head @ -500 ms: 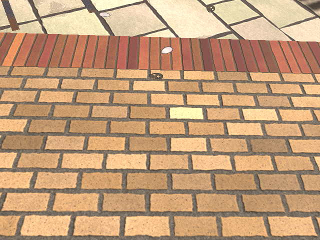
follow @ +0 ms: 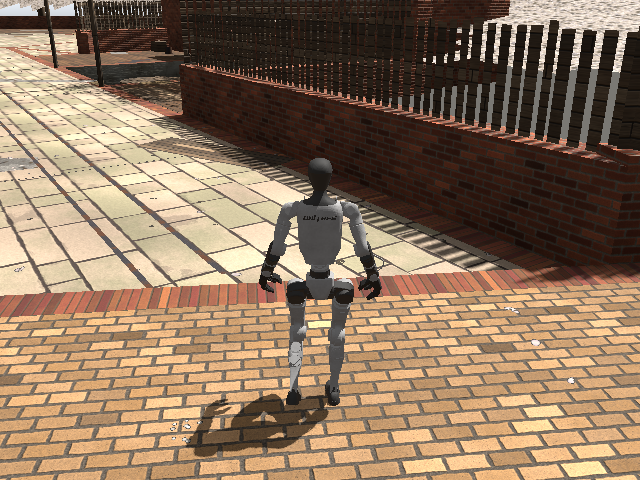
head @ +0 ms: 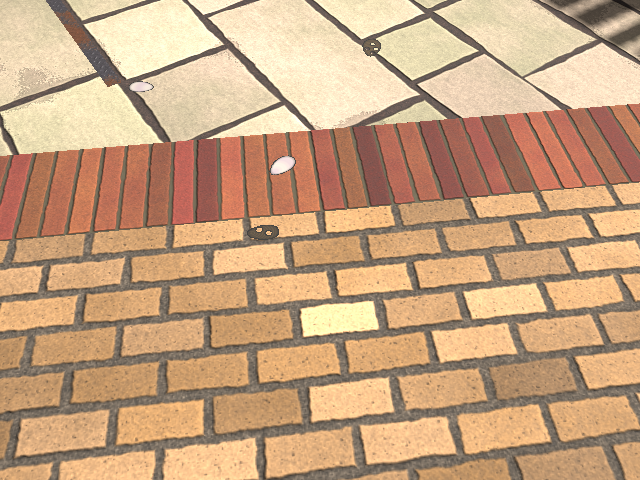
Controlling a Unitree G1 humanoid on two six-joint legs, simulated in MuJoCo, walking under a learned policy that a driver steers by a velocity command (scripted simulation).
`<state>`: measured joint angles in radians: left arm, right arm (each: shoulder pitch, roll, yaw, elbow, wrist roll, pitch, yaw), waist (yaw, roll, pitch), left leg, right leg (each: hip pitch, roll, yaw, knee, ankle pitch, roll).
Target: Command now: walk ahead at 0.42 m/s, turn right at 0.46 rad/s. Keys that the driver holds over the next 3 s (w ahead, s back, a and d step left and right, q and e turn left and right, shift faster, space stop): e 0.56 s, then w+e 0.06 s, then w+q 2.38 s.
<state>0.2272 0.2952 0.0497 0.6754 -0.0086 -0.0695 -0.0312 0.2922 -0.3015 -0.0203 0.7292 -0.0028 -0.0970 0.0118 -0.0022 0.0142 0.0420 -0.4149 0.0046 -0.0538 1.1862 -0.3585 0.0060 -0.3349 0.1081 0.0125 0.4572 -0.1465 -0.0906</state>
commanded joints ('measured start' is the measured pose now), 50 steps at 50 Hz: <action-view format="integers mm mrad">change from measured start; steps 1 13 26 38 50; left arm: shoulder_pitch -1 13 47 232 150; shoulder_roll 130 144 90 263 104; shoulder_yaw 35 53 37 71 34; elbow -72 -30 -80 -15 41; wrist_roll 10 -13 -4 36 27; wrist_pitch -4 71 131 74 -16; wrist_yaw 16 74 70 41 59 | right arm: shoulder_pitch -31 -129 -189 -294 -224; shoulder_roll -123 -122 -109 -91 -35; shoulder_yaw -37 -53 -63 -59 -63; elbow -106 -124 -116 -110 -45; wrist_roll -18 -12 -20 32 25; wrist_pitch -18 -5 79 51 55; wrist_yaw -7 -11 -47 16 25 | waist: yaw -17 -28 1 122 69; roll -43 -134 126 -213 -111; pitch -46 -132 -148 12 69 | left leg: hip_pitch -217 104 233 -480 -377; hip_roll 74 -26 268 34 40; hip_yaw -32 -54 -90 41 -7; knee -79 -753 -905 -228 -361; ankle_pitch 31 434 424 -193 432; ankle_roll -45 -35 245 -9 -46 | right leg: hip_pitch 173 139 -164 307 325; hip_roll -276 -163 -155 -540 -346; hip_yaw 353 364 27 598 -79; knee -222 85 582 -324 -359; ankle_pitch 356 263 -270 -594 70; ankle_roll -219 -21 181 -227 -40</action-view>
